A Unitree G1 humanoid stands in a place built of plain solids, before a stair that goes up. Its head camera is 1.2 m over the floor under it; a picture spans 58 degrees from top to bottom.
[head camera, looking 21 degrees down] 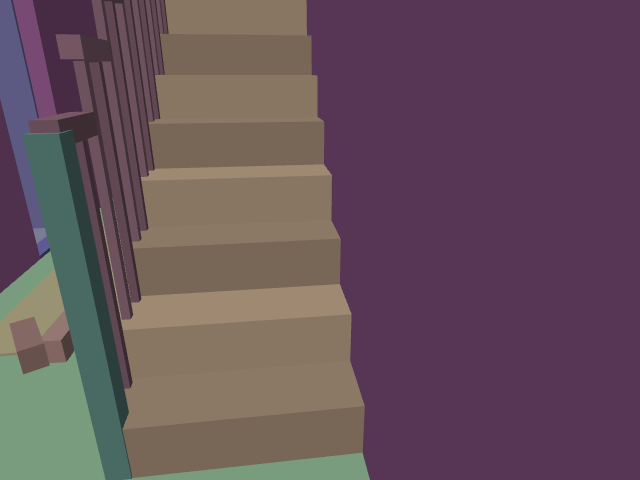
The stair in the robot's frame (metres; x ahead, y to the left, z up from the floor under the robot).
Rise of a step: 0.20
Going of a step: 0.24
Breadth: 0.82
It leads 8 degrees to the left of straight ahead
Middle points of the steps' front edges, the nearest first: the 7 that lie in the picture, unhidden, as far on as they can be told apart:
1.06 0.26 0.20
1.29 0.29 0.40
1.53 0.32 0.60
1.77 0.35 0.80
2.01 0.39 1.00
2.25 0.42 1.19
2.48 0.45 1.39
